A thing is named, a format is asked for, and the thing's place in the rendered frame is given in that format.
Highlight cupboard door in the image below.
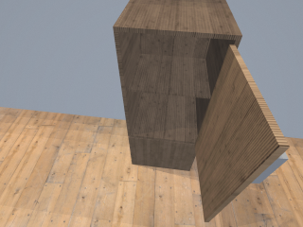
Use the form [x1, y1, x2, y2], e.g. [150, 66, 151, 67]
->
[194, 44, 290, 222]

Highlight handle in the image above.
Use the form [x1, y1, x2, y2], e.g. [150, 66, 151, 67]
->
[252, 152, 289, 183]

